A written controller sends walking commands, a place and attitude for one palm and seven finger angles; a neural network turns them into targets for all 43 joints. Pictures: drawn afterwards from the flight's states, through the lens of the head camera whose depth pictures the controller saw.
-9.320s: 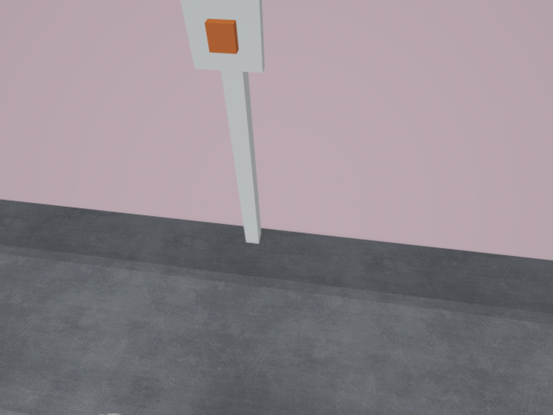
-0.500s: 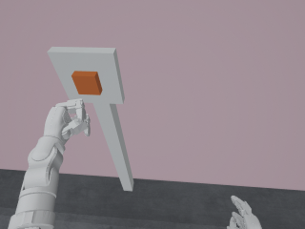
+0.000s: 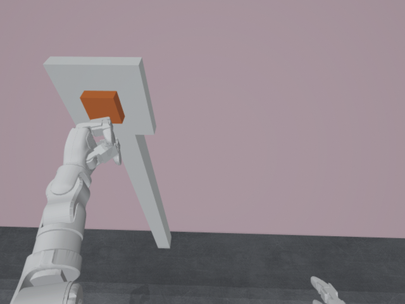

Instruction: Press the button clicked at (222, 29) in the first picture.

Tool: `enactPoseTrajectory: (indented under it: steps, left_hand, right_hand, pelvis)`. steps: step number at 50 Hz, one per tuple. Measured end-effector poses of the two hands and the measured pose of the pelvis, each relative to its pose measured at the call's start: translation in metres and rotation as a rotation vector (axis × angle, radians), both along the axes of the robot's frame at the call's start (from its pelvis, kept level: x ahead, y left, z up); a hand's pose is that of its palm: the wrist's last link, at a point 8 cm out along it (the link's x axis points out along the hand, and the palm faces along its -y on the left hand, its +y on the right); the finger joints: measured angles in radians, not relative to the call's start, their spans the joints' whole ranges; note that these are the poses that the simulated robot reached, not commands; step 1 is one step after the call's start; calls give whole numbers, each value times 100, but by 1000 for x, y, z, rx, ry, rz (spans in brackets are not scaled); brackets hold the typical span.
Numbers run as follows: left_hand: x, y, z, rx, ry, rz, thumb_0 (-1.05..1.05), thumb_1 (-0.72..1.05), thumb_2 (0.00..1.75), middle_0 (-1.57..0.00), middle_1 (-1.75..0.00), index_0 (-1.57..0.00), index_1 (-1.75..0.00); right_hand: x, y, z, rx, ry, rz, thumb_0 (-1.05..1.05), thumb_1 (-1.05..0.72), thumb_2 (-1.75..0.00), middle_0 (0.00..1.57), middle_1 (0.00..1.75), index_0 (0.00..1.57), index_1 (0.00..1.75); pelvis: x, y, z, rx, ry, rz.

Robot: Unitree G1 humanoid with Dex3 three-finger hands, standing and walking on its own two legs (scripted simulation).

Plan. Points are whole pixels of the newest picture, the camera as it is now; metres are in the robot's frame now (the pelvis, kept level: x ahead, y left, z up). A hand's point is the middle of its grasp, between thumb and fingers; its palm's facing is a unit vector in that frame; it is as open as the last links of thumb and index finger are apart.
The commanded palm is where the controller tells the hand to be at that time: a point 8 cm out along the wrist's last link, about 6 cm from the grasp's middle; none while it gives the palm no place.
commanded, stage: aim a knuckle at the button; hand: left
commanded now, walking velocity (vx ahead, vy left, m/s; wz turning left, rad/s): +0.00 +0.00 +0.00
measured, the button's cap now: (104, 106) +0.47 +0.22 +0.16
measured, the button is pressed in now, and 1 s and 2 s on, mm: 0 0 13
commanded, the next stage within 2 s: press the button with the knuckle in 0.52 s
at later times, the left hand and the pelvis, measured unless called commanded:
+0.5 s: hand (111, 152) +0.36 +0.19 +0.13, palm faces +0.01 -1.00 +0.00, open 3.1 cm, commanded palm +0.33 +0.24 +0.12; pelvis +0.00 +0.00 +0.00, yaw +0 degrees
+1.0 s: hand (122, 143) +0.39 +0.17 +0.12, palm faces +0.01 -1.00 +0.00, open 3.1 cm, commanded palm +0.37 +0.23 +0.12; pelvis -0.01 +0.00 +0.00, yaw +0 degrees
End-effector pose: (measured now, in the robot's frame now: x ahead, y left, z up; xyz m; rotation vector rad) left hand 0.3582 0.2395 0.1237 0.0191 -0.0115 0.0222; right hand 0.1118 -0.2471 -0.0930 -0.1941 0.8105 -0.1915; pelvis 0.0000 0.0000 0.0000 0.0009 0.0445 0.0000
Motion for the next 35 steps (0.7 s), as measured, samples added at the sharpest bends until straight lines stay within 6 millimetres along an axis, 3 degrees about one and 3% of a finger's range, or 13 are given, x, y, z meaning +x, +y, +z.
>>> enactPoseTrajectory:
  steps: [6,14,25,31,35]
  left_hand:
    - [-8,2,1,-5,-19,0,2,90,90,-130,-150,-130,-150]
    - [-21,7,-4,-5,-6,11,2,90,90,-130,-150,-130,-150]
    - [-19,0,5,-15,-24,-9,1,89,90,-131,-150,-130,-150]
    - [-21,2,-6,-16,14,10,1,89,90,-130,-150,-130,-150]
    - [-20,4,-2,-2,-13,18,2,89,90,-131,-150,-130,-150]
  right_hand:
    - [-4,0,-1,9,14,-10,1,-91,-90,21,30,20,30]
    - [7,3,3,5,-17,8,1,-91,-90,21,30,20,30]
    - [22,10,10,13,-76,36,1,-91,-90,21,30,20,30]
    - [19,10,9,12,-65,39,1,-91,-90,21,30,20,30]
    - [14,9,7,4,-45,38,1,-91,-90,21,30,20,30]
  pelvis:
    - [3,1,0,0,-4,-6]
    - [-1,1,0,-2,-16,1]
    - [-4,2,0,-1,-19,6]
    - [-6,1,0,0,-19,5]
    - [-8,1,-1,-1,-21,8]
